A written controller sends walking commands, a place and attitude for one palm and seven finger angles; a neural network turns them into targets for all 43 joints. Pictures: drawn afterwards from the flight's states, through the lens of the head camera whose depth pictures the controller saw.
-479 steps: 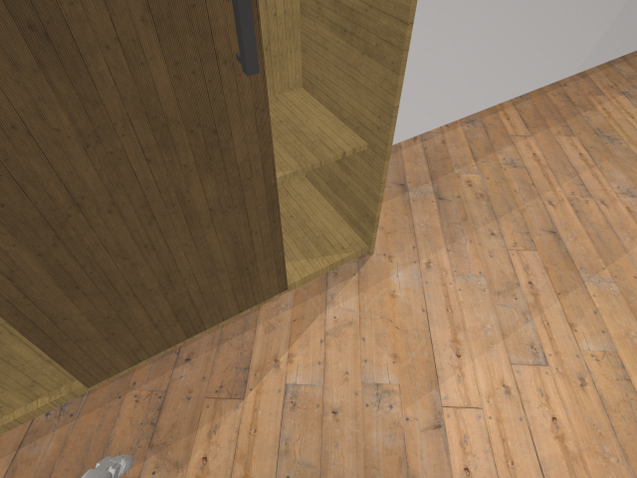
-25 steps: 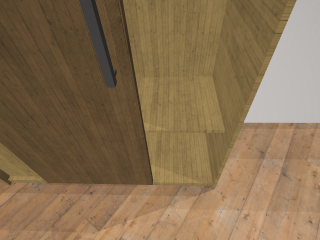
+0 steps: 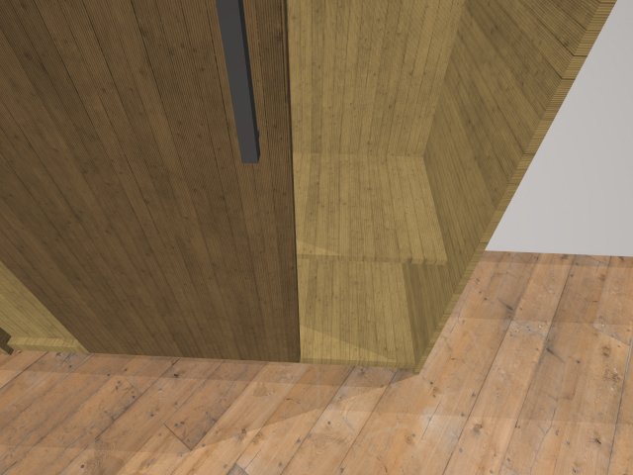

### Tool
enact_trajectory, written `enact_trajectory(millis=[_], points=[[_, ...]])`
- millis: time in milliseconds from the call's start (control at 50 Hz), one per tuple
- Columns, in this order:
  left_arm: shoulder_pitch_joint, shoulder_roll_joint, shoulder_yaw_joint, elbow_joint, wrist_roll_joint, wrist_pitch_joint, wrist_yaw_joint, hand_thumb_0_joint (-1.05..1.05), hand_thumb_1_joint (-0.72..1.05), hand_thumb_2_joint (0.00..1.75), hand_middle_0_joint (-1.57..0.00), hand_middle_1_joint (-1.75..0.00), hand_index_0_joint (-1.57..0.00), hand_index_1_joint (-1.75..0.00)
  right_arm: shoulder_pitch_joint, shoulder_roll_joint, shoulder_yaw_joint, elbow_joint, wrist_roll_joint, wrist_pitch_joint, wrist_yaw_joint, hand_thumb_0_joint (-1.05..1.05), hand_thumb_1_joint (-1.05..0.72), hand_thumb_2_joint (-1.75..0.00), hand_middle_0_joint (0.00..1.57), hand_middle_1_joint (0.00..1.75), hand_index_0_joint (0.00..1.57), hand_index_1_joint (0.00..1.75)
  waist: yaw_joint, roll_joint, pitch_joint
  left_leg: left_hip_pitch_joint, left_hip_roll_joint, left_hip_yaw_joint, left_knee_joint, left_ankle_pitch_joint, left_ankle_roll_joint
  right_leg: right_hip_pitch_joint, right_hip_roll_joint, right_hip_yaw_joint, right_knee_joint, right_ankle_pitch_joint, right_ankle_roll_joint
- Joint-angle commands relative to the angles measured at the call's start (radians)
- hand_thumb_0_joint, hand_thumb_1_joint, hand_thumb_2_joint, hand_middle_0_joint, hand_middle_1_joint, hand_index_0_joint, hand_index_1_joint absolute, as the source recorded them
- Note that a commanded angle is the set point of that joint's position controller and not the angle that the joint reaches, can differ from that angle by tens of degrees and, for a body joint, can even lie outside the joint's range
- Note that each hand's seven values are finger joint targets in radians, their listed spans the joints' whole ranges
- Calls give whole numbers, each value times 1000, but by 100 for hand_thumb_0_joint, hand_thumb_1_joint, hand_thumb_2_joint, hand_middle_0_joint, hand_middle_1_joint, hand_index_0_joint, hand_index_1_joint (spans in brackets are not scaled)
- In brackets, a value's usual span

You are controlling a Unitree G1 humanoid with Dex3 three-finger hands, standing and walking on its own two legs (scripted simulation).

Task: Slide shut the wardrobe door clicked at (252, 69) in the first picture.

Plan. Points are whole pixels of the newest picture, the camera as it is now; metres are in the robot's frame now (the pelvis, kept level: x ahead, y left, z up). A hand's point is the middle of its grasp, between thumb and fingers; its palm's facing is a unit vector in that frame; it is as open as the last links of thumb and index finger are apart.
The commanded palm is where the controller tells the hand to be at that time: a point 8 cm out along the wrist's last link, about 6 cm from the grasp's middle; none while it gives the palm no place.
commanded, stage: come to a stop and stand still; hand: left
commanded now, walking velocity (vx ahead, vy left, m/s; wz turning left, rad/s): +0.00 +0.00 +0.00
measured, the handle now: (242, 65) +0.54 +0.14 +0.25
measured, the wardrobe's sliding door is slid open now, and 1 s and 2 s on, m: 0.38 0.38 0.38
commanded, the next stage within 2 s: look again from close up in 0.24 s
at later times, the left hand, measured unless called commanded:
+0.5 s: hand out of the picture +0.01 +0.18 -0.18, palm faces +0.01 -0.98 -0.21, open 7.4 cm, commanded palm none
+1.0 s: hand out of the picture +0.02 +0.16 -0.18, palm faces +0.02 -0.98 -0.20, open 7.4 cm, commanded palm none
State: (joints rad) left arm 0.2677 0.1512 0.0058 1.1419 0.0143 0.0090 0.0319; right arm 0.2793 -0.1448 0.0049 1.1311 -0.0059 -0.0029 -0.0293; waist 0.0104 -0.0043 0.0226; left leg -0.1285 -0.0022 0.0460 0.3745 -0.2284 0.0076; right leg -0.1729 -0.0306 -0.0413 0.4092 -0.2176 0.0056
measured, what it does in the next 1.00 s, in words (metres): stands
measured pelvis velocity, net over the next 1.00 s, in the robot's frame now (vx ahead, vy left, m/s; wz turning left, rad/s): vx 0.02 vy -0.01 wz -0.01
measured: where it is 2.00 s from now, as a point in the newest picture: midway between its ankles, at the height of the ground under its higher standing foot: outside the picture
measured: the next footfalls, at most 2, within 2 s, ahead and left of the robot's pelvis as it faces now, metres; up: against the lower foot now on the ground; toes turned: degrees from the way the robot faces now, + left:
none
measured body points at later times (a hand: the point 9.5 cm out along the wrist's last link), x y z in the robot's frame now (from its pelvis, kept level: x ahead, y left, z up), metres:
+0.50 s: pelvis +0.01 +0.01 -0.01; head +0.01 +0.00 +0.44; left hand +0.01 +0.23 -0.16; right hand +0.00 -0.20 -0.18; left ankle -0.02 +0.11 -0.74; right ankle +0.00 -0.12 -0.74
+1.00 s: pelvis +0.02 -0.01 -0.01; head +0.04 -0.02 +0.44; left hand +0.02 +0.21 -0.16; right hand +0.02 -0.22 -0.17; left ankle -0.02 +0.11 -0.74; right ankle +0.00 -0.12 -0.74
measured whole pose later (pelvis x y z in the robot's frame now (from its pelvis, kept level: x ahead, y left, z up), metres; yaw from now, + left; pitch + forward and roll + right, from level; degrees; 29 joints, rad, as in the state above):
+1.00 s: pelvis +0.02 -0.01 -0.01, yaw +0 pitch +0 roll +1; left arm 0.29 0.14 -0.01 1.13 0.02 -0.02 0.04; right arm 0.28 -0.15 0.02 1.14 -0.01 -0.03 -0.03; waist 0.00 0.01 0.02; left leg -0.14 0.01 0.05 0.44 -0.30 0.00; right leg -0.19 -0.02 -0.04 0.49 -0.30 -0.01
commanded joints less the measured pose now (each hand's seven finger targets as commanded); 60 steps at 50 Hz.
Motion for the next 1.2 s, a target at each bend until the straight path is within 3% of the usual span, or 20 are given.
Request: enact_trajectory(millis=[0, 100, 120, 140, 160, 200, 260, 380, 460, 500, 680, 960, 1180], points=[[54, 93, 15, -26, -4, -18, 5, 0, 90, 90, -20, -30, -20, -30, 61, -95, -20, -24, 0, -16, -10, 0, -90, -90, 20, 30, 20, 30, -1, 8, 43, -47, 108, -107, -98, 53, 12, -4, -74, 76, -77, 55, -21], [76, 82, 11, -14, -5, -22, 8, 0, 90, 90, -20, -30, -20, -30, 82, -82, -16, -10, 1, -21, -13, 0, -90, -90, 20, 30, 20, 30, -2, 5, 47, -37, 108, -99, -90, 94, 13, -4, -77, 73, -78, 81, -22], [143, 97, -5, 5, 12, -55, 45, 0, 90, 90, -20, -30, -20, -30, -23, -123, -12, -83, 3, -39, 8, 0, -90, -90, 20, 30, 20, 30, 31, -12, 82, -126, 121, -44, 130, 202, -9, -30, -126, 109, -35, 395, -24], [112, 136, 5, -38, 0, -60, 36, 0, 90, 90, -20, -30, -20, -30, 46, -68, -14, -108, -3, -25, 9, 0, -90, -90, 20, 30, 20, 30, -25, 12, 13, -103, 61, -63, 87, -42, -7, -25, -154, 159, -45, 179, -52], [74, 123, -1, -50, -1, -57, 25, 0, 90, 90, -20, -30, -20, -30, 65, -68, -12, -93, -7, -26, 10, 0, -90, -90, 20, 30, 20, 30, -28, 60, 60, -111, 66, -77, 38, -32, 4, -79, -122, 134, -35, -3, -63], [79, 114, 0, -61, 0, -50, 17, 0, 90, 90, -20, -30, -20, -30, 113, -83, -6, -97, -11, -30, 13, 0, -90, -90, 20, 30, 20, 30, -26, 102, 6, -139, 91, -91, 36, -13, 25, -47, -71, 76, 8, -78, -57], [91, 86, -6, -57, -2, -47, 9, 0, 90, 90, -20, -30, -20, -30, 102, -89, -5, -104, -7, -38, 7, 0, -90, -90, 20, 30, 20, 30, -18, 52, -1, -133, 101, -107, 16, 47, 37, -27, -58, 68, 35, -3, -51], [87, 74, -8, -53, -3, -40, 7, 0, 90, 90, -20, -30, -20, -30, 101, -96, -1, -86, -5, -38, 2, 0, -90, -90, 20, 30, 20, 30, -12, -15, 82, -139, 98, -103, -14, 61, 39, -57, -60, 73, 28, 32, -42], [85, 83, -3, -54, -3, -38, 6, 0, 90, 90, -20, -30, -20, -30, 97, -98, 2, -72, -6, -38, 1, 0, -90, -90, 20, 30, 20, 30, -9, -11, 83, -131, 95, -95, -21, 73, 37, -48, -63, 73, 27, 49, -38], [86, 86, -1, -54, -4, -37, 5, 0, 90, 90, -20, -30, -20, -30, 92, -95, 3, -63, -7, -40, 0, 0, -90, -90, 20, 30, 20, 30, -5, 19, 78, -124, 94, -93, -27, 80, 38, -44, -63, 72, 27, 55, -38], [76, 89, 7, -56, -4, -37, 6, 0, 90, 90, -20, -30, -20, -30, 87, -95, 1, -39, -8, -43, -6, 0, -90, -90, 20, 30, 20, 30, -7, 16, 20, -65, 100, -79, -9, 181, 34, -10, -70, 75, 41, 161, -39], [86, 91, 8, -45, -2, -42, 7, 0, 90, 90, -20, -30, -20, -30, 72, -82, -1, -18, -5, -36, -9, 0, -90, -90, 20, 30, 20, 30, -9, -14, 22, -42, 98, -62, 8, 167, 22, -4, -83, 88, 15, 237, -45], [91, 89, 7, -44, -4, -41, 6, 0, 90, 90, -20, -30, -20, -30, 72, -77, 0, -9, -5, -32, -10, 0, -90, -90, 20, 30, 20, 30, -8, 6, 33, -41, 99, -64, 1, 150, 18, -6, -80, 92, -5, 213, -49]])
